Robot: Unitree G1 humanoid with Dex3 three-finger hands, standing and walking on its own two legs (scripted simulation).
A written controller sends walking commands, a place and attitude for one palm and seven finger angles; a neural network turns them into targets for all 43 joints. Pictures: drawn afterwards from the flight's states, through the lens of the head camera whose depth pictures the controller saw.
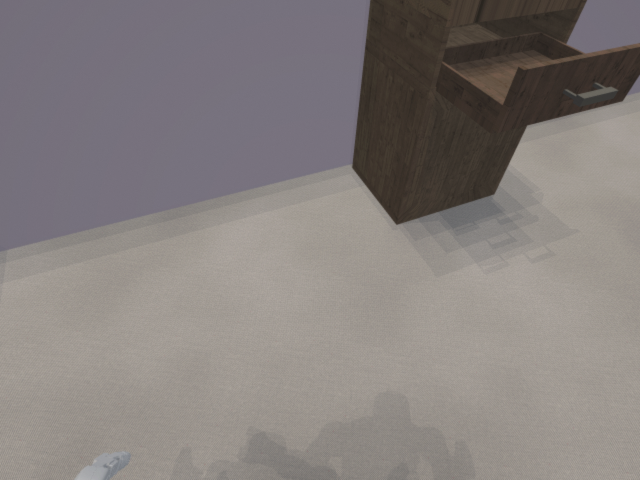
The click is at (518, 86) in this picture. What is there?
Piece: drawer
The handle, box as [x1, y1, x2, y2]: [563, 82, 618, 106]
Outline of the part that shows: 618,90 612,87 606,88 596,82 592,86 597,88 597,90 576,95 565,89 563,93 571,97 574,100 573,102 580,106 612,98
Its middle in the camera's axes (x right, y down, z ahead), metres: +0.75 -0.41 +1.08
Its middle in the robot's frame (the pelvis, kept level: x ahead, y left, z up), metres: +1.11 -0.71 -0.03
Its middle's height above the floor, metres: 0.74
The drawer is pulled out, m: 0.30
